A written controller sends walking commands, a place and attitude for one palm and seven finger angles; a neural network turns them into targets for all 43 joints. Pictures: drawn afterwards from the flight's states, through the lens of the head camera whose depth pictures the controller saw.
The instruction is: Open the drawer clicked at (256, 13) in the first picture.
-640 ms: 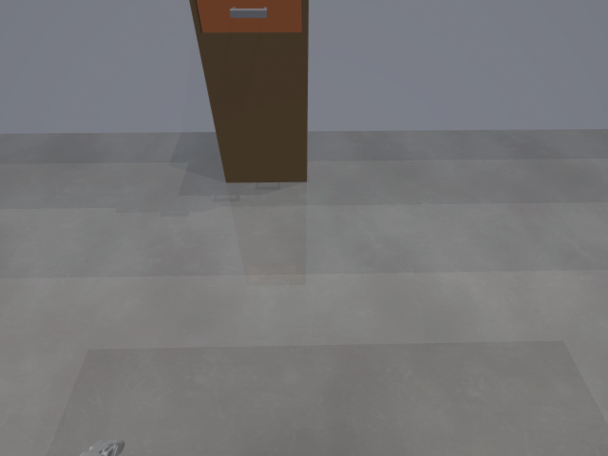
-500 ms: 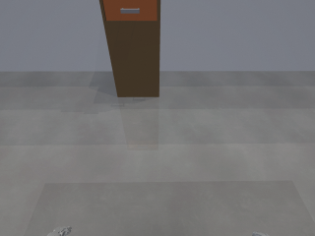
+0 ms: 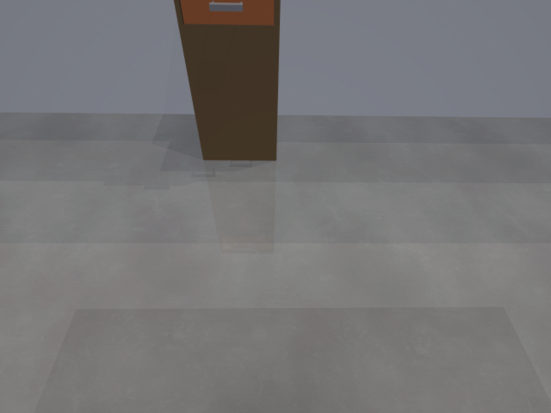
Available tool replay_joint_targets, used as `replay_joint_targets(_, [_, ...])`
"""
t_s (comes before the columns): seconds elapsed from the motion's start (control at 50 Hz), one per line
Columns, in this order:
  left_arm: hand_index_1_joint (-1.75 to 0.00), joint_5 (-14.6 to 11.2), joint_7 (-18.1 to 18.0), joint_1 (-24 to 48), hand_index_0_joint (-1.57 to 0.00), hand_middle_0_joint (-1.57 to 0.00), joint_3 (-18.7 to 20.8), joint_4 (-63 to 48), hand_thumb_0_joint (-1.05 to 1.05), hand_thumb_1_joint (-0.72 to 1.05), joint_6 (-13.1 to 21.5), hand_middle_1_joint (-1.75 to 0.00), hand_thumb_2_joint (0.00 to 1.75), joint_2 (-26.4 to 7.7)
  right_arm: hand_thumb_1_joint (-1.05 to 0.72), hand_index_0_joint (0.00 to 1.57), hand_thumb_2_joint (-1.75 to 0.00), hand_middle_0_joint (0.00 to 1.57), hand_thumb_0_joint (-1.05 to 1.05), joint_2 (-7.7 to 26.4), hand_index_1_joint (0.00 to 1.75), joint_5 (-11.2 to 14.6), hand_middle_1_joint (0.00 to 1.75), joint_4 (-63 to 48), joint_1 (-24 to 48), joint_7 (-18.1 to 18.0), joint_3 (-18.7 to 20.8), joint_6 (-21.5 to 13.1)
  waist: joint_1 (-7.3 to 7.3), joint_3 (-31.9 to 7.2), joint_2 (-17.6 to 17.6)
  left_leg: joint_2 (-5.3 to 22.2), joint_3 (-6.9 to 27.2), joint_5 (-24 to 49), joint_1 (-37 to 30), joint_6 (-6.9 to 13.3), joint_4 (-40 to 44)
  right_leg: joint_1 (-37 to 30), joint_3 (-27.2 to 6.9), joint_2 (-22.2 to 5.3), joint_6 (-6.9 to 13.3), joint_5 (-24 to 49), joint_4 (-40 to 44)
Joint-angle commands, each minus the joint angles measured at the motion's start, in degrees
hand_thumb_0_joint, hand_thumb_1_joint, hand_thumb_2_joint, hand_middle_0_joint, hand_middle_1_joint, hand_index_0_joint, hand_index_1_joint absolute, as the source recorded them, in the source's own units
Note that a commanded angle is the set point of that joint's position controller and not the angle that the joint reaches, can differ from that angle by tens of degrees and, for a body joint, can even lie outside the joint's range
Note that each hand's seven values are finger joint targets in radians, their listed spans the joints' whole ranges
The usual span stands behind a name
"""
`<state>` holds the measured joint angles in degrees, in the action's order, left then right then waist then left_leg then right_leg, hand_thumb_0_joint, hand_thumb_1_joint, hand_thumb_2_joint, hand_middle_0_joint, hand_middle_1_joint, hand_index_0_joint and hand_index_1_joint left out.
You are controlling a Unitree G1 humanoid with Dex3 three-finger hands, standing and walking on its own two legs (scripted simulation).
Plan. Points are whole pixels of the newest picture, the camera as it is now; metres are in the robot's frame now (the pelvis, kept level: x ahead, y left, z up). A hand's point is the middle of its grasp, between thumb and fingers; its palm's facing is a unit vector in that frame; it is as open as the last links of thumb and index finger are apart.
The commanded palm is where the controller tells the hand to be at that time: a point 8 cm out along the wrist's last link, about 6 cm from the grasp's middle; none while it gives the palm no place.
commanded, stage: stand and wait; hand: left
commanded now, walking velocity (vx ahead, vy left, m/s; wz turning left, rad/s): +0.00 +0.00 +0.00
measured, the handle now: (226, 5) +1.49 +0.27 +0.04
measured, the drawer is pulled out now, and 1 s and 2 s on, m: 0.00 0.00 0.00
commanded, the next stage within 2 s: look at it before walking up in 0.18 s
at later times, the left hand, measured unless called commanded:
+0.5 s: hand out of the picture +0.07 +0.25 -0.15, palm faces -0.04 -0.94 -0.33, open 7.4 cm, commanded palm none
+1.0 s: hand out of the picture +0.07 +0.25 -0.16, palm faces -0.03 -0.94 -0.33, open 7.4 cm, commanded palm none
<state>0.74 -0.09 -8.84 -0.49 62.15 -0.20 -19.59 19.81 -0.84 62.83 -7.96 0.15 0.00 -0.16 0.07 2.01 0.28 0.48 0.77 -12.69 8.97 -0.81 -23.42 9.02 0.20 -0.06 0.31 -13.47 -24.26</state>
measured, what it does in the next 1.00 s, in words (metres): stands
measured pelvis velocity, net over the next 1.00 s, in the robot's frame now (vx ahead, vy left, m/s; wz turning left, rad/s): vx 0.00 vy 0.00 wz -0.01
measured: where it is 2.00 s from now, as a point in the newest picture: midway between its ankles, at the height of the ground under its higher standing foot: (280, 378)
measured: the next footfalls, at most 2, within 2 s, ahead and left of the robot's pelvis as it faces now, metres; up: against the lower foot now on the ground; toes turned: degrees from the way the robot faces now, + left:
right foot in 1.58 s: +0.33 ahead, -0.13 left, +0.00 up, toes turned -10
left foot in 2.00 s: +0.50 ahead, +0.12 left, +0.00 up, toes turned +13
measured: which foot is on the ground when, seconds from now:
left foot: down 0.00-1.00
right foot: down 0.00-1.00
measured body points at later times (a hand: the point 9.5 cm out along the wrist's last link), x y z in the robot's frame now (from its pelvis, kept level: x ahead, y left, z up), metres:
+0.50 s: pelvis +0.00 +0.00 +0.00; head +0.00 +0.00 +0.45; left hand +0.08 +0.30 -0.13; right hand +0.08 -0.29 -0.13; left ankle +0.00 +0.13 -0.74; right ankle +0.00 -0.12 -0.74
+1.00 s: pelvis +0.00 +0.00 +0.00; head +0.00 +0.00 +0.45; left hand +0.07 +0.29 -0.13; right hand +0.08 -0.29 -0.13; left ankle +0.00 +0.13 -0.74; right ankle +0.00 -0.12 -0.74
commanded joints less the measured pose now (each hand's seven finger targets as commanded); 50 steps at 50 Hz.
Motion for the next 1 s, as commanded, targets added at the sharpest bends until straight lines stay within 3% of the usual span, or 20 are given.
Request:
replay_joint_targets(0.0, [-0.30, -0.30, -0.48, 2.94, -0.20, -0.20, 2.43, -3.97, 0.00, 0.90, 1.58, -0.30, 0.90, -11.84, -0.90, 0.20, -0.90, 0.20, 0.00, 11.20, 0.30, 0.25, 0.30, -3.63, 3.67, -0.98, 2.03, -1.76, -0.41, -3.79, -0.27, 5.95, 4.79, 7.73, -0.25, 2.56, 3.80, -0.46, -6.15, -6.95, 1.83, 6.69, 4.94])
replay_joint_targets(0.18, [-0.30, -0.15, -0.45, 3.24, -0.20, -0.20, 2.33, -3.75, 0.00, 0.90, 1.54, -0.30, 0.90, -11.91, -0.90, 0.20, -0.90, 0.20, 0.00, 11.23, 0.30, 0.28, 0.30, -3.17, 3.48, -0.81, 2.05, -1.66, -0.32, -2.44, 0.16, 5.90, 5.10, 5.78, 0.23, 2.51, 4.73, 0.68, -6.56, -6.80, 1.64, 3.64, 6.03])
replay_joint_targets(0.88, [-0.30, -0.10, -0.54, 2.55, -0.20, -0.20, 2.29, -3.35, 0.00, 0.90, 1.72, -0.30, 0.90, -11.89, -0.90, 0.20, -0.90, 0.20, 0.00, 11.55, 0.30, 0.46, 0.30, -2.75, 3.94, -0.90, 1.95, -1.83, -0.30, -3.75, -0.24, 6.41, 4.88, 10.06, -2.37, 2.36, 5.65, -1.32, -5.97, -6.94, 1.36, 9.64, 6.20])
replay_joint_targets(0.92, [-0.30, -0.04, -0.77, -1.65, -0.20, -0.20, 0.68, -1.36, 0.00, 0.90, 0.50, -0.30, 0.90, -4.49, -0.90, 0.20, -0.90, 0.20, 0.00, 3.88, 0.30, -0.04, 0.30, -0.90, -0.03, -0.52, 0.09, -0.64, -0.29, -3.81, 0.51, 5.51, 3.37, 1.20, -1.68, 1.30, 4.59, -0.66, -5.61, -6.39, 0.31, -1.82, 6.27])
replay_joint_targets(0.98, [-0.30, 0.54, -0.02, -4.86, -0.20, -0.20, 1.42, -1.37, 0.00, 0.90, -0.16, -0.30, 0.90, -5.13, -0.90, 0.20, -0.90, 0.20, 0.00, 3.54, 0.30, -0.56, 0.30, -1.13, -2.34, -0.18, 0.56, 0.00, -0.85, 2.05, 2.22, 3.77, 2.97, -15.90, 5.67, 1.93, 2.84, 3.15, -8.58, -6.10, 1.73, -19.15, 7.43])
